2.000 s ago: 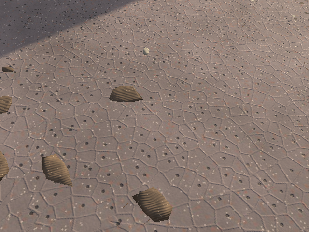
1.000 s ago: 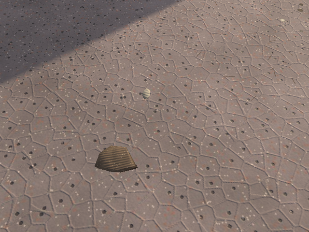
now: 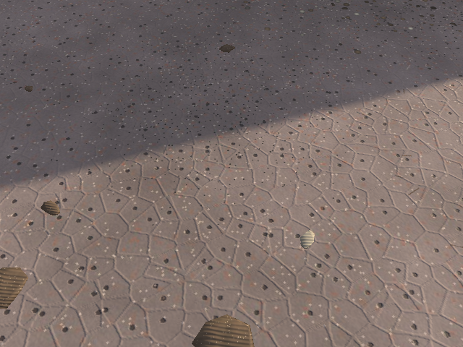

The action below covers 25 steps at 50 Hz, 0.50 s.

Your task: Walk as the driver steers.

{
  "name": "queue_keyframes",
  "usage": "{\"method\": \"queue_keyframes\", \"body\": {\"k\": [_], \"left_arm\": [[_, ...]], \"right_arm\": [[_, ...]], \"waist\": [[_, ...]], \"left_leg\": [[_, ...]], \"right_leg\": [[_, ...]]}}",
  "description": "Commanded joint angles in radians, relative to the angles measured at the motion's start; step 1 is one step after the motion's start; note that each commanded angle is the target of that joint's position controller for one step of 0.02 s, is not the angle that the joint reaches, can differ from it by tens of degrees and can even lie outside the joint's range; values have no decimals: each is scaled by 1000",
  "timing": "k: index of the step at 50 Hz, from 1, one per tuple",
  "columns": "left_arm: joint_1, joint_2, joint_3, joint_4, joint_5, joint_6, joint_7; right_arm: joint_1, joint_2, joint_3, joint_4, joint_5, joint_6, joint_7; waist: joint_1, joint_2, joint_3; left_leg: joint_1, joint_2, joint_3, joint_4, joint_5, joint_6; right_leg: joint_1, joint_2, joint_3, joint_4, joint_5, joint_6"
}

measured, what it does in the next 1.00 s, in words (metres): walks ahead, turning right: left foot, then right foot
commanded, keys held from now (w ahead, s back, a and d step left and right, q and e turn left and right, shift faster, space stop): e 0.34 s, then w+e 0.38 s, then w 0.10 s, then w+q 0.18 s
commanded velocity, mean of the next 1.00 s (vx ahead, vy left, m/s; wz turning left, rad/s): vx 0.22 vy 0.00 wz -0.41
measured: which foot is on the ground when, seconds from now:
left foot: down 0.00-0.14, up 0.16-0.46, down 0.48-0.96, up 0.98-1.00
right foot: down 0.00-0.48, up 0.50-0.94, down 0.96-1.00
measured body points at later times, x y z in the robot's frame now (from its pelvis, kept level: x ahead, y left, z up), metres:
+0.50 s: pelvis +0.02 +0.01 +0.00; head +0.04 +0.01 +0.45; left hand +0.24 +0.24 -0.10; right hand +0.08 -0.30 -0.09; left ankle +0.04 +0.12 -0.73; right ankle +0.04 -0.12 -0.73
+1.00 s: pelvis +0.15 -0.12 -0.01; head +0.18 -0.14 +0.44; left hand +0.46 -0.02 -0.08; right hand -0.01 -0.35 -0.14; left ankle +0.06 +0.11 -0.69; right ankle +0.16 -0.25 -0.73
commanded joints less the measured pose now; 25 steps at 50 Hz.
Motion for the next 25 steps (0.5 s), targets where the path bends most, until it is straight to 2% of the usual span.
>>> {"method": "queue_keyframes", "body": {"k": [1,4,5,6,7,8,9,10,11,12,13,14,17,18,20,21,23,24,25], "left_arm": [[-47,102,34,-80,-6,-5,-2],[-31,96,41,-95,-4,8,-13],[-23,106,46,-98,-4,9,-15],[-20,148,60,-99,-4,11,-12],[0,190,74,-99,-4,13,-5],[61,226,82,-100,9,10,0],[119,224,76,-94,25,-5,2],[82,223,73,-112,20,-23,2],[26,215,73,-132,6,-30,7],[-17,202,69,-142,-7,-25,16],[-42,185,65,-147,-14,-14,25],[-48,185,66,-149,-13,0,30],[-39,193,76,-159,-9,24,45],[-42,194,79,-164,-14,28,47],[-57,201,83,-176,-19,34,46],[-65,200,83,-180,-22,36,45],[-85,178,77,-188,-30,39,45],[-88,139,67,-196,-29,34,44],[-64,50,47,-213,-28,21,37]], "right_arm": [[25,-195,-71,-59,8,1,-24],[-15,-186,-77,-73,19,-1,-34],[-17,-186,-79,-74,21,-2,-36],[1,-181,-82,-79,14,-2,-38],[-6,-163,-81,-90,4,-2,-39],[-60,-133,-72,-108,3,-2,-40],[-93,-103,-61,-125,9,-2,-37],[-59,-115,-62,-115,20,-3,-31],[-47,-129,-67,-102,24,-4,-29],[-47,-147,-72,-96,18,-8,-32],[-51,-151,-75,-92,13,-11,-35],[-49,-133,-69,-91,15,-15,-32],[-40,-108,-59,-83,26,-24,-19],[-31,-110,-58,-81,28,-28,-11],[-21,-126,-63,-82,33,-34,2],[-2,-133,-67,-78,36,-39,7],[75,-134,-74,-47,37,-53,13],[147,-174,-87,-30,29,-59,8],[192,-249,-100,-30,7,-58,4]], "waist": [[-34,140,-34],[-20,135,-46],[-17,105,-48],[-33,11,-48],[-36,-118,-59],[15,-229,-88],[52,-249,-153],[30,-155,-177],[5,-84,-164],[-10,-49,-144],[-17,-60,-137],[-21,-79,-127],[-11,-108,-138],[-11,-111,-153],[-17,-164,-131],[-31,-182,-113],[-86,-154,-73],[-113,-65,-77],[-95,180,-113]], "left_leg": [[55,246,-186,-144,335,140],[19,288,-177,-92,395,152],[-5,266,-141,-56,367,127],[-32,197,-58,5,306,79],[-92,85,54,151,204,7],[-245,-47,70,344,-62,-58],[-371,-67,-59,550,-380,-63],[-398,-40,-126,656,-364,-59],[-414,-19,-137,669,-298,-56],[-403,0,-137,608,-230,-58],[-367,7,-125,531,-184,-64],[-331,-7,-102,466,-156,-73],[-233,-34,-92,281,-109,-85],[-187,-38,-88,215,-90,-81],[-101,-57,-64,106,-70,-67],[-52,-63,-53,45,-51,-53],[115,-50,-33,-145,60,-7],[253,72,-135,-211,-6,34],[313,320,-452,-309,-278,127]], "right_leg": [[-104,1,-18,105,9,-19],[-86,-16,-19,150,-44,-45],[-54,-19,-7,112,43,-62],[-28,-38,53,53,241,-90],[20,-97,206,-50,351,-153],[153,-207,444,-166,445,-277],[284,-292,580,-224,439,-356],[305,-294,557,-206,414,-347],[284,-271,499,-188,398,-313],[246,-242,448,-192,363,-275],[217,-206,410,-201,311,-245],[188,-173,386,-209,286,-231],[167,-141,378,-219,217,-221],[144,-131,387,-238,74,-219],[60,-114,431,-285,-210,-217],[14,-105,450,-298,-303,-209],[-118,-50,434,-271,-418,-154],[-257,4,365,-116,-446,-97],[-397,137,156,208,-395,-41]]}}
Velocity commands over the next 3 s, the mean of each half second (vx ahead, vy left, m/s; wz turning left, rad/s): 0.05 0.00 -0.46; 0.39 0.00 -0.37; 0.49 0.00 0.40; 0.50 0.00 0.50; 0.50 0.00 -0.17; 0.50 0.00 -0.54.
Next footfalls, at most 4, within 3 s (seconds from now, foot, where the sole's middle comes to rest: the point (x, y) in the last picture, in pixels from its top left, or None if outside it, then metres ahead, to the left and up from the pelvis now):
0.48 left None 0.08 0.11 -0.77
0.96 right None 0.19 -0.27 -0.77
1.48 left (307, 327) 0.57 -0.18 -0.77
1.94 right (369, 254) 0.83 -0.40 -0.77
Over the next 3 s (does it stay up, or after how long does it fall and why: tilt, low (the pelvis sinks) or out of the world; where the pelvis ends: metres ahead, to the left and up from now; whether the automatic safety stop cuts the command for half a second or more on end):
stays up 1.19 -0.35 -0.01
